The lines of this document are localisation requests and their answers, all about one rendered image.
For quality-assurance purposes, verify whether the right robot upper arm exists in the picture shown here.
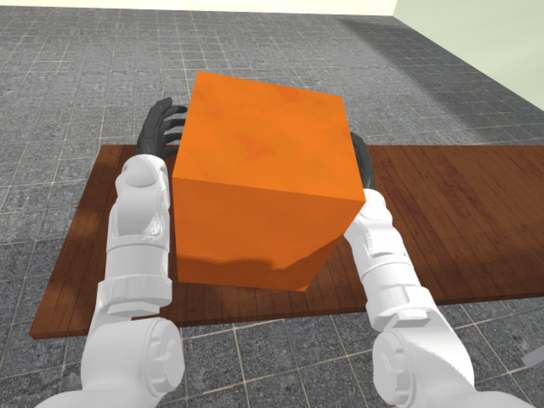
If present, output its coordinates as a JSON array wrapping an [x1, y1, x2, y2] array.
[[372, 326, 535, 408]]

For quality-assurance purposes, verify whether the robot left forearm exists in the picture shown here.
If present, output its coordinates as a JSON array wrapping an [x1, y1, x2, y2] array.
[[81, 154, 172, 382]]

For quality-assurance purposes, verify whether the robot right hand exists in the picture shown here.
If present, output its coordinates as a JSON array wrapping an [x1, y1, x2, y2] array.
[[350, 132, 376, 190]]

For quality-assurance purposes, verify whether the table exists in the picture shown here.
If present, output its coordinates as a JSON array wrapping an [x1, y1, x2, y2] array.
[[28, 144, 544, 369]]

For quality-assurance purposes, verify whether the robot right forearm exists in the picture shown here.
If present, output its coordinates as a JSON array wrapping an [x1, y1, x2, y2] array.
[[344, 189, 474, 385]]

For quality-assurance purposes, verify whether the left robot upper arm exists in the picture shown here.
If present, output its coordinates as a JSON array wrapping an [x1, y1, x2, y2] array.
[[34, 317, 184, 408]]

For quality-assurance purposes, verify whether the robot left hand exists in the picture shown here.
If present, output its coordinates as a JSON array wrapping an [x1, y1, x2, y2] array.
[[134, 97, 188, 161]]

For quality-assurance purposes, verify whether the carton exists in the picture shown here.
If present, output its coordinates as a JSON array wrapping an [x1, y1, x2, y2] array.
[[172, 71, 366, 292]]

